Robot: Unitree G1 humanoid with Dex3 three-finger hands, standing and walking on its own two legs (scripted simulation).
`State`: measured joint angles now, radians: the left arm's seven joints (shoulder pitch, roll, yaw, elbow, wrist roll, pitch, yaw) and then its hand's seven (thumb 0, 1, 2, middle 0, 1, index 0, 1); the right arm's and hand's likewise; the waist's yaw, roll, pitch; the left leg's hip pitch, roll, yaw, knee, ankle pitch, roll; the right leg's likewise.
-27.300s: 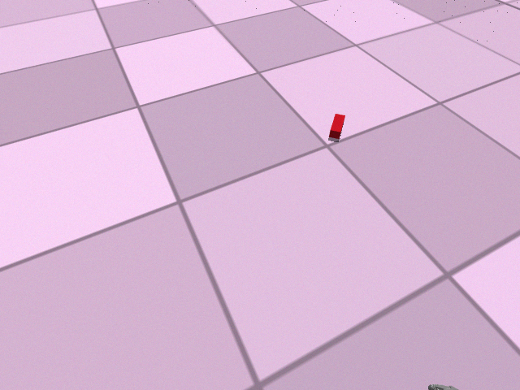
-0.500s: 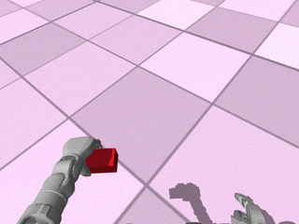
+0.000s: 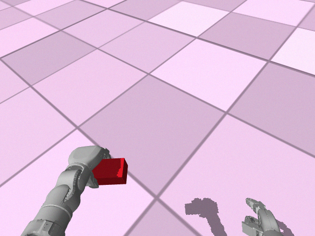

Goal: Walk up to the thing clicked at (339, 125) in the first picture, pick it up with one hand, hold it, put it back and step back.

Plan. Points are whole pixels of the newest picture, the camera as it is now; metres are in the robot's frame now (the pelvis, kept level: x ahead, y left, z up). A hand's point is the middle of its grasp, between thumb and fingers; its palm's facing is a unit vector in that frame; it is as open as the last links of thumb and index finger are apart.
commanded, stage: hold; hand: left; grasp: from above
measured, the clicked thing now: (99, 172) +0.30 +0.21 -0.07
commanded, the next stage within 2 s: crouch in 0.84 s
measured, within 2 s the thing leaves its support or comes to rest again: neither
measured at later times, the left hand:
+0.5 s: hand (89, 172) +0.28 +0.22 -0.02, palm faces -0.45 -0.05 -0.89, open 8.7 cm
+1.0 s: hand (89, 169) +0.29 +0.22 -0.02, palm faces -0.44 -0.06 -0.89, open 8.7 cm
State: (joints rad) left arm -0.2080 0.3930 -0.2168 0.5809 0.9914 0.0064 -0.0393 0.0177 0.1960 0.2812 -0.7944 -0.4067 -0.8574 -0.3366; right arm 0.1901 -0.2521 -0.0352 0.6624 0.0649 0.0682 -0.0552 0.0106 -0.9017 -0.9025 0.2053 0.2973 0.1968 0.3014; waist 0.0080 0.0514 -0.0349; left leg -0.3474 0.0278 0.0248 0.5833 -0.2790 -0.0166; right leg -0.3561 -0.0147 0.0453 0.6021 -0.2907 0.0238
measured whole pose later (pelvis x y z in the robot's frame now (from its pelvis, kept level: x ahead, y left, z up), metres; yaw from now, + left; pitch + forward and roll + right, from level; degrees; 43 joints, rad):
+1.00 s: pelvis +0.00 +0.00 +0.01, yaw +0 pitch +1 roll +0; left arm -0.21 0.40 -0.21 0.58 0.99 0.00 -0.06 0.01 0.21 0.27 -0.80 -0.40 -0.86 -0.33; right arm 0.18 -0.25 -0.03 0.66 0.08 0.09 -0.06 0.01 -0.90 -0.90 0.21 0.30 0.20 0.30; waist 0.02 0.05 -0.01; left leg -0.26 0.02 0.03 0.49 -0.24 -0.01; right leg -0.27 -0.02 0.05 0.50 -0.25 0.03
